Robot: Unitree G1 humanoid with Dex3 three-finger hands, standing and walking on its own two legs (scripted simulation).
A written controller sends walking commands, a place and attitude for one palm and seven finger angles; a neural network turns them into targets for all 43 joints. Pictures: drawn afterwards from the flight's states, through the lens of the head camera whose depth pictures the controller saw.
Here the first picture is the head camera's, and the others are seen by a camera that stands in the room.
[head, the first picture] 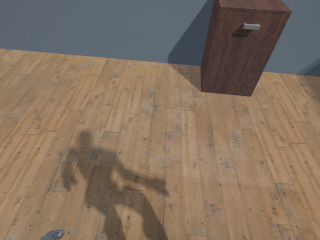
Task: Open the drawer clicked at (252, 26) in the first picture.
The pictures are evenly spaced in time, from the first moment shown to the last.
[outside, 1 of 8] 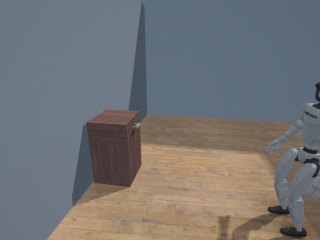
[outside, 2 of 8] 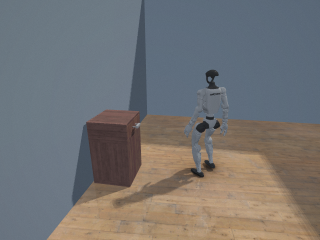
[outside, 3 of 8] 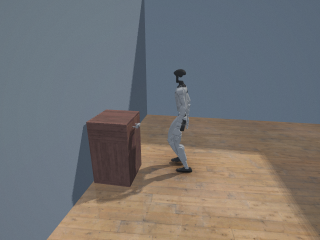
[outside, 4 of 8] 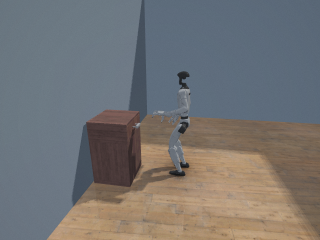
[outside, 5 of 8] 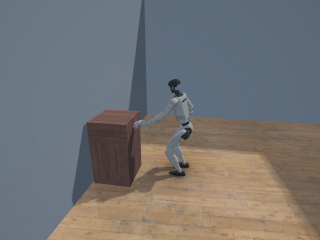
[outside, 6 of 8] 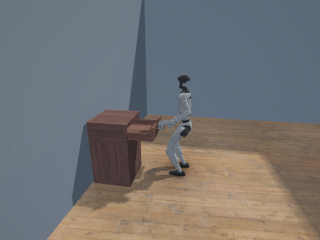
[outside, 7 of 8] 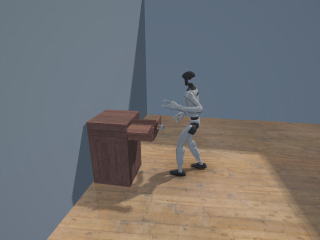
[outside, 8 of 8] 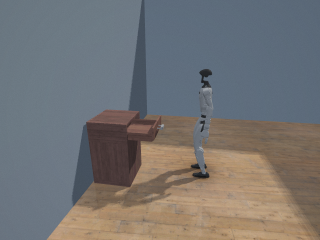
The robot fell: no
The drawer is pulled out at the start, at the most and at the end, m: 0.00 0.30 0.28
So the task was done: yes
